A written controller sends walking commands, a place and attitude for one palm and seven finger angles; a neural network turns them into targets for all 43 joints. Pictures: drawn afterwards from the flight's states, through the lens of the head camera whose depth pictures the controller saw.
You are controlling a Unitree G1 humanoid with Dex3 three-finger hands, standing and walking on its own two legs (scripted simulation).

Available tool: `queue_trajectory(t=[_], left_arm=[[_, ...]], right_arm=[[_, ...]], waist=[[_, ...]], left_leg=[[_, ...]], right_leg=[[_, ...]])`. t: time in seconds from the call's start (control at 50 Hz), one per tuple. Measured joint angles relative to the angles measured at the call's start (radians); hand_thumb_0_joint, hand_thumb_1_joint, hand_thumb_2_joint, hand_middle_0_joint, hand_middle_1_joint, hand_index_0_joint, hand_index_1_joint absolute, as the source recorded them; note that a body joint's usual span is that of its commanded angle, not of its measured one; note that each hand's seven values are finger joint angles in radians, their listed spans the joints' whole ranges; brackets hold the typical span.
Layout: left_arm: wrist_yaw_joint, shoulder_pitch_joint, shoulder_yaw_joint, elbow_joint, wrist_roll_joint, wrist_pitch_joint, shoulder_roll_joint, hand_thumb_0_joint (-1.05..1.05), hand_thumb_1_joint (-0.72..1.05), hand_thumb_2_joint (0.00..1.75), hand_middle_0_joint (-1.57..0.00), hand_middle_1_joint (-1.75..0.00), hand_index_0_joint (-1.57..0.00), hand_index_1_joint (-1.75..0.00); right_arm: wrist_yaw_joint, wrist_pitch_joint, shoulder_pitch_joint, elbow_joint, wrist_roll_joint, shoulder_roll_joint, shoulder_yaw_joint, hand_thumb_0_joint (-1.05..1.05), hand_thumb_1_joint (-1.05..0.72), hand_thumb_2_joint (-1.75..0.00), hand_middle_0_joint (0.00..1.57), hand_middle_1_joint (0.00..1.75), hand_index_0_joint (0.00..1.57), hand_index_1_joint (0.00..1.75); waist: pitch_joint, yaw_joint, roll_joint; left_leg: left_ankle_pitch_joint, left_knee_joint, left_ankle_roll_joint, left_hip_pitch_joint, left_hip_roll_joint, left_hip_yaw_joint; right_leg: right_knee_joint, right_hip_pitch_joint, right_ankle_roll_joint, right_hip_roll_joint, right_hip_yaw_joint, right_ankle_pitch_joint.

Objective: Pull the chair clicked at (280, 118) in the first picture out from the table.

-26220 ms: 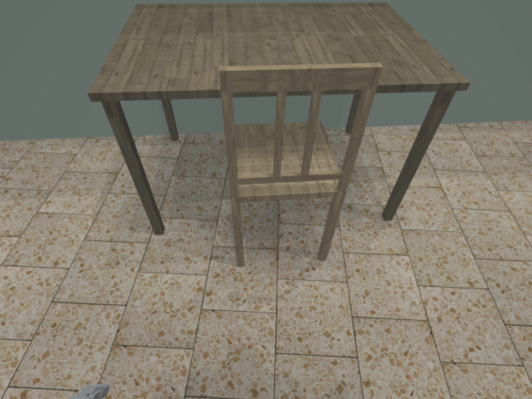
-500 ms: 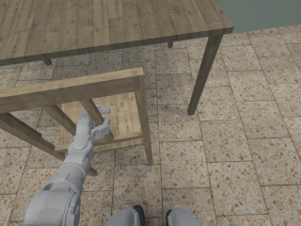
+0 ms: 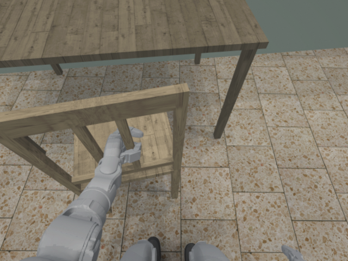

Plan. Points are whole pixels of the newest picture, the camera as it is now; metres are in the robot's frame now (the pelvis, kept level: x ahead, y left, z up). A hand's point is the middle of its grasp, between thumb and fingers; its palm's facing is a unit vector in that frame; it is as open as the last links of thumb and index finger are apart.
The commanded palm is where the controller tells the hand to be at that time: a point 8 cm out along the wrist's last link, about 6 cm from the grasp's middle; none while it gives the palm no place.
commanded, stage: step backward, pulling the chair out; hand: left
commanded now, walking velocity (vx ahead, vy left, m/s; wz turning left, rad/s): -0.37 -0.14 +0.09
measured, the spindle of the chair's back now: (96, 152) +0.40 +0.20 -0.07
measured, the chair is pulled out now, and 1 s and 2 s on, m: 0.17 0.17 0.19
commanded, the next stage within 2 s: none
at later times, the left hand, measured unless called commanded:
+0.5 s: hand (136, 152) +0.39 +0.09 -0.06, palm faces +0.01 -0.98 -0.19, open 5.5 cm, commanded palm +0.39 +0.14 -0.05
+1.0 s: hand (135, 152) +0.38 +0.09 -0.06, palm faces +0.00 -0.98 -0.19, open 5.5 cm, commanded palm +0.38 +0.14 -0.05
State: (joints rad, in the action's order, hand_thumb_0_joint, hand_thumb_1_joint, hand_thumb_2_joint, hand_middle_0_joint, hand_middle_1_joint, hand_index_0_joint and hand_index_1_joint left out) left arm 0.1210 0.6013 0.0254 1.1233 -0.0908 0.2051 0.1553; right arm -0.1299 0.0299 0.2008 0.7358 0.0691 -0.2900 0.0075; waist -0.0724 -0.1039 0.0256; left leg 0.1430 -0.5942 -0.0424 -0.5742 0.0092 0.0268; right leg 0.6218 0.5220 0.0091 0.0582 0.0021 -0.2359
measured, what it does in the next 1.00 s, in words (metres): stands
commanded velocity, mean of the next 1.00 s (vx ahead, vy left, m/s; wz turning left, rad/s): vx -0.38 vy -0.01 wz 0.10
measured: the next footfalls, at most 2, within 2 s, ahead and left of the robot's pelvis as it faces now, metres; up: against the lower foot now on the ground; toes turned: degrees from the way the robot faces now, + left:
left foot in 1.64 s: +0.06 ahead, +0.09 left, +0.00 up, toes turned -1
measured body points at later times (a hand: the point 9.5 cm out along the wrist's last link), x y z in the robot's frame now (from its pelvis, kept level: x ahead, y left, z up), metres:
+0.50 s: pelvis +0.00 -0.02 +0.00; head +0.09 -0.04 +0.44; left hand +0.38 +0.14 -0.04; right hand +0.06 -0.31 -0.14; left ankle +0.09 +0.09 -0.72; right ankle +0.05 -0.10 -0.72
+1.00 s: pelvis -0.01 -0.03 -0.01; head +0.09 -0.05 +0.43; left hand +0.38 +0.14 -0.04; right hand +0.07 -0.28 -0.15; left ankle +0.09 +0.09 -0.72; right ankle +0.05 -0.10 -0.72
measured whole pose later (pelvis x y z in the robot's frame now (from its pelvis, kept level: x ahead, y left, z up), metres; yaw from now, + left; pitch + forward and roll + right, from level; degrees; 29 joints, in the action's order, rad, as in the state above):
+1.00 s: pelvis -0.01 -0.03 -0.01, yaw +1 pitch +6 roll -1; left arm 0.10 0.62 -0.05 1.15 -0.07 0.23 0.18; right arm -0.11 -0.03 0.20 0.78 0.05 -0.22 -0.01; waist -0.11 -0.09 0.06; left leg 0.24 -0.68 0.01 -0.60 0.00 -0.02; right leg 0.66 0.53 0.06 0.08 -0.03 -0.23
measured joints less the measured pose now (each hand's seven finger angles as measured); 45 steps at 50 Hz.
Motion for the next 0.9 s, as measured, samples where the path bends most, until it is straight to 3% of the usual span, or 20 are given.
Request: queue_trajectory(t=[0.14, 0.26, 0.36, 0.46, 0.54, 0.58, 0.7, 0.9], left_arm=[[-0.028, 0.002, -0.026, 0.013, 0.002, 0.015, 0.002, 0.05, 0.68, 0.75, -0.28, -1.16, -0.49, -1.45], [-0.035, 0.018, -0.07, 0.028, -0.003, 0.021, 0.005, 0.06, 0.66, 0.79, -0.31, -1.14, -0.49, -1.45], [-0.023, 0.019, -0.09, 0.031, 0.005, 0.023, 0.015, 0.06, 0.64, 0.82, -0.33, -1.14, -0.49, -1.45], [-0.004, 0.017, -0.092, 0.035, 0.02, 0.021, 0.009, 0.06, 0.64, 0.82, -0.33, -1.14, -0.49, -1.45], [0.0, 0.016, -0.059, 0.03, 0.03, 0.011, 0.002, 0.05, 0.65, 0.8, -0.32, -1.15, -0.49, -1.45], [0.0, 0.017, -0.034, 0.026, 0.028, 0.004, 0.008, 0.05, 0.65, 0.79, -0.31, -1.16, -0.49, -1.45], [-0.013, 0.017, -0.012, 0.02, 0.022, 0.002, 0.021, 0.05, 0.66, 0.77, -0.29, -1.19, -0.5, -1.45], [-0.032, 0.02, -0.061, 0.022, 0.01, 0.013, 0.029, 0.05, 0.64, 0.8, -0.3, -1.18, -0.5, -1.45]], right_arm=[[0.008, -0.04, -0.003, 0.031, -0.027, 0.082, -0.022, 0.01, -0.9, -0.89, 0.2, 0.3, 0.2, 0.3], [0.012, -0.06, -0.002, 0.05, -0.032, 0.1, -0.028, 0.01, -0.9, -0.89, 0.2, 0.3, 0.21, 0.3], [0.015, -0.064, 0.005, 0.052, -0.024, 0.073, -0.018, 0.01, -0.9, -0.89, 0.2, 0.3, 0.21, 0.3], [0.015, -0.049, 0.016, 0.044, -0.014, 0.012, 0.0, 0.01, -0.9, -0.89, 0.2, 0.3, 0.21, 0.3], [0.005, -0.035, 0.019, 0.045, -0.008, -0.036, 0.013, 0.01, -0.9, -0.89, 0.2, 0.3, 0.21, 0.3], [0.003, -0.028, 0.014, 0.042, -0.003, -0.039, 0.016, 0.01, -0.9, -0.89, 0.2, 0.3, 0.2, 0.3], [-0.002, -0.048, -0.002, 0.02, -0.017, -0.003, 0.011, 0.01, -0.9, -0.89, 0.2, 0.3, 0.2, 0.3], [0.014, -0.067, -0.018, 0.037, -0.025, 0.081, -0.02, 0.01, -0.9, -0.89, 0.2, 0.3, 0.21, 0.3]], waist=[[-0.014, 0.021, 0.01], [-0.025, 0.029, 0.044], [-0.031, 0.019, 0.048], [-0.032, 0.004, 0.034], [-0.019, 0.006, 0.035], [-0.012, 0.01, 0.017], [-0.007, 0.014, -0.01], [-0.028, 0.03, 0.028]], left_leg=[[0.014, -0.025, 0.001, 0.002, -0.003, 0.024], [0.023, -0.056, 0.018, -0.024, -0.021, 0.009], [0.033, -0.063, 0.035, -0.029, -0.028, -0.012], [0.131, -0.076, 0.046, -0.023, -0.008, -0.038], [-0.013, -0.044, 0.033, -0.014, -0.011, -0.049], [0.007, -0.051, 0.026, -0.014, -0.008, -0.041], [0.018, -0.048, 0.017, -0.014, 0.001, -0.022], [0.022, -0.065, 0.038, -0.027, -0.024, -0.028]], right_leg=[[0.038, 0.012, 0.007, 0.0, 0.019, 0.005], [0.056, 0.031, 0.028, 0.018, 0.003, -0.001], [0.048, 0.026, 0.044, 0.026, -0.017, 0.001], [0.02, 0.001, 0.045, 0.015, -0.03, 0.008], [0.023, -0.003, 0.034, 0.018, -0.041, 0.004], [0.034, 0.002, 0.021, 0.014, -0.034, -0.004], [0.055, 0.016, 0.008, 0.005, -0.015, -0.017], [0.049, 0.023, 0.043, 0.03, -0.022, 0.002]])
